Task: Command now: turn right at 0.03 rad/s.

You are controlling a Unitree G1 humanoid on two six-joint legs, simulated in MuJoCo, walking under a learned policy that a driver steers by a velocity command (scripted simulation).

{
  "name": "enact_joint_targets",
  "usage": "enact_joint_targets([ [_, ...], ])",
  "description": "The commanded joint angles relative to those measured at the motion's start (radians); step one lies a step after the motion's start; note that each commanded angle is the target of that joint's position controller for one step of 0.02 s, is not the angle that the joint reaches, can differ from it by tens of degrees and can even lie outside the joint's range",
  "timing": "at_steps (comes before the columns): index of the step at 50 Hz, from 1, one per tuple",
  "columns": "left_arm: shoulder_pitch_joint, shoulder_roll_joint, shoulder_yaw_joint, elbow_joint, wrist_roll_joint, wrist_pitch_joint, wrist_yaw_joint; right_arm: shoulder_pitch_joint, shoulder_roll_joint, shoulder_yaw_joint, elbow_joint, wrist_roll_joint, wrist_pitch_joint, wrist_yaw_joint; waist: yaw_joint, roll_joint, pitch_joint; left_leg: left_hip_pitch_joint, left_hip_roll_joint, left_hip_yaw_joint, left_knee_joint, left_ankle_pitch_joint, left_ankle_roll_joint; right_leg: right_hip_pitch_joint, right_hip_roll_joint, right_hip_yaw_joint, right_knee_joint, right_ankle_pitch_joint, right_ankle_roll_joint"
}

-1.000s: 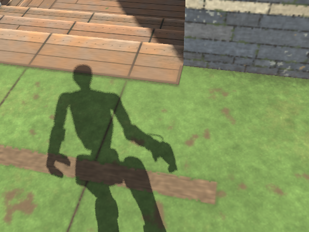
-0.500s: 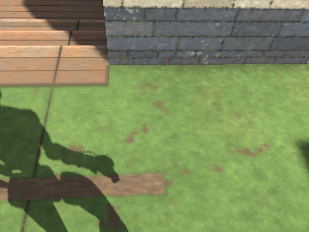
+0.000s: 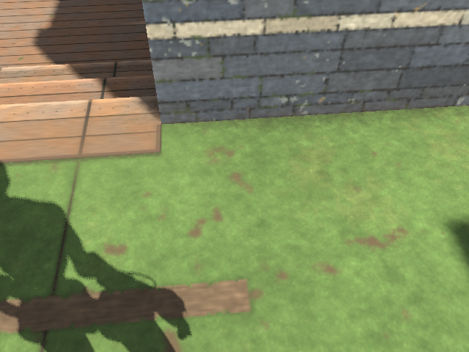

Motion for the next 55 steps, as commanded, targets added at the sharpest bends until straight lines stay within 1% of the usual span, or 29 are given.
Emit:
enact_joint_targets([
  [1, 0.011, 0.110, 0.026, 0.000, -0.001, -0.012, 0.005, 0.008, -0.104, -0.021, -0.005, 0.001, -0.011, -0.007, 0.010, 0.023, -0.013, 0.002, 0.078, -0.082, -0.067, 0.137, 0.030, -0.011, -0.111, 0.105, -0.079, 0.132, -0.022],
  [10, 0.052, 0.105, 0.019, 0.104, -0.002, -0.010, 0.013, 0.014, -0.090, -0.012, 0.087, 0.000, -0.009, -0.014, 0.010, 0.008, 0.005, 0.011, 0.081, -0.089, -0.077, 0.115, 0.043, -0.030, -0.110, 0.098, -0.099, 0.114, -0.014],
  [19, 0.096, 0.082, 0.008, 0.174, -0.002, -0.009, 0.019, 0.025, -0.065, 0.000, 0.150, 0.001, -0.010, -0.018, 0.014, 0.011, 0.018, -0.005, 0.078, -0.091, -0.081, 0.106, 0.048, -0.032, -0.112, 0.090, -0.096, 0.113, -0.009],
  [29, 0.129, 0.049, 0.001, 0.219, -0.002, -0.010, 0.023, 0.048, -0.036, 0.008, 0.191, 0.002, -0.012, -0.022, 0.017, 0.013, 0.025, -0.022, 0.074, -0.091, -0.079, 0.102, 0.050, -0.033, -0.113, 0.082, -0.087, 0.116, -0.005],
  [42, 0.161, 0.015, -0.001, 0.247, -0.002, -0.011, 0.027, 0.083, -0.007, 0.011, 0.217, 0.001, -0.014, -0.026, 0.016, 0.009, 0.033, -0.032, 0.070, -0.092, -0.074, 0.100, 0.052, -0.040, -0.114, 0.076, -0.078, 0.114, -0.003],
  [43, 0.171, 0.009, -0.003, 0.251, -0.001, -0.010, 0.027, 0.093, -0.002, 0.012, 0.221, 0.000, -0.013, -0.026, 0.016, 0.010, 0.011, -0.025, 0.062, -0.091, -0.083, 0.016, 0.054, -0.034, -0.105, 0.072, -0.085, 0.039, -0.004],
  [44, 0.174, 0.016, 0.001, 0.250, 0.001, -0.008, 0.027, 0.096, -0.014, 0.006, 0.220, -0.001, -0.010, -0.026, 0.015, 0.015, 0.021, -0.038, 0.048, -0.090, -0.081, -0.097, 0.061, -0.049, -0.087, 0.063, -0.073, -0.065, -0.011],
  [45, 0.177, 0.027, 0.008, 0.244, 0.002, -0.004, 0.025, 0.100, -0.032, -0.003, 0.215, -0.001, -0.005, -0.025, 0.015, 0.024, 0.032, -0.060, 0.034, -0.092, -0.069, -0.257, 0.079, -0.077, -0.062, 0.050, -0.041, -0.211, -0.025],
  [46, 0.174, 0.032, 0.013, 0.233, 0.007, 0.000, 0.022, 0.103, -0.043, -0.009, 0.207, -0.004, 0.001, -0.022, 0.012, 0.034, 0.064, -0.097, 0.034, -0.113, -0.069, -0.411, 0.101, -0.128, -0.049, 0.049, -0.017, -0.349, -0.041],
  [47, 0.165, 0.025, 0.014, 0.219, 0.012, 0.001, 0.018, 0.112, -0.043, -0.013, 0.201, -0.006, 0.005, -0.019, 0.006, 0.043, 0.112, -0.126, 0.048, -0.148, -0.081, -0.510, 0.121, -0.191, -0.043, 0.054, 0.006, -0.425, -0.052],
  [48, 0.150, 0.006, 0.011, 0.204, 0.015, -0.002, 0.014, 0.137, -0.040, -0.016, 0.200, -0.005, 0.004, -0.018, -0.007, 0.060, 0.141, -0.118, 0.076, -0.199, -0.099, -0.559, 0.143, -0.247, -0.037, 0.050, 0.045, -0.432, -0.054],
  [49, 0.132, -0.016, 0.007, 0.186, 0.019, -0.010, 0.010, 0.173, -0.045, -0.021, 0.205, -0.006, 0.002, -0.018, -0.021, 0.090, 0.145, -0.080, 0.121, -0.272, -0.131, -0.581, 0.170, -0.296, -0.025, 0.027, 0.105, -0.378, -0.050],
  [50, 0.116, -0.036, 0.004, 0.170, 0.024, -0.021, 0.004, 0.210, -0.065, -0.031, 0.215, -0.008, -0.002, -0.019, -0.032, 0.141, 0.126, -0.032, 0.186, -0.366, -0.187, -0.596, 0.204, -0.323, -0.008, -0.026, 0.190, -0.276, -0.041],
  [51, 0.102, -0.036, 0.004, 0.154, 0.029, -0.034, -0.001, 0.221, -0.083, -0.042, 0.218, -0.010, -0.006, -0.018, -0.033, 0.165, 0.117, -0.027, 0.245, -0.433, -0.232, -0.586, 0.235, -0.321, -0.016, -0.067, 0.252, -0.197, -0.035],
  [52, 0.093, -0.020, 0.009, 0.141, 0.027, -0.045, -0.007, 0.205, -0.086, -0.047, 0.210, -0.010, -0.010, -0.016, -0.024, 0.150, 0.112, -0.064, 0.263, -0.445, -0.251, -0.559, 0.244, -0.290, -0.036, -0.068, 0.270, -0.182, -0.035],
  [53, 0.112, -0.019, 0.012, 0.137, 0.022, -0.055, -0.013, 0.170, -0.090, -0.050, 0.198, -0.009, -0.015, -0.012, 0.001, 0.139, 0.110, -0.110, 0.251, -0.415, -0.242, -0.534, 0.236, -0.232, -0.040, -0.071, 0.237, -0.195, -0.041],
  [54, 0.164, -0.031, 0.012, 0.148, 0.016, -0.063, -0.017, 0.121, -0.087, -0.052, 0.181, -0.005, -0.018, -0.009, 0.039, 0.135, 0.114, -0.185, 0.218, -0.356, -0.214, -0.511, 0.216, -0.125, -0.032, -0.080, 0.156, -0.193, -0.051],
  [55, 0.262, -0.044, 0.014, 0.180, 0.008, -0.070, -0.017, 0.060, -0.076, -0.053, 0.159, 0.002, -0.020, -0.007, 0.090, 0.116, 0.118, -0.305, 0.160, -0.278, -0.151, -0.487, 0.187, 0.044, -0.006, -0.088, 0.059, -0.162, -0.062],
])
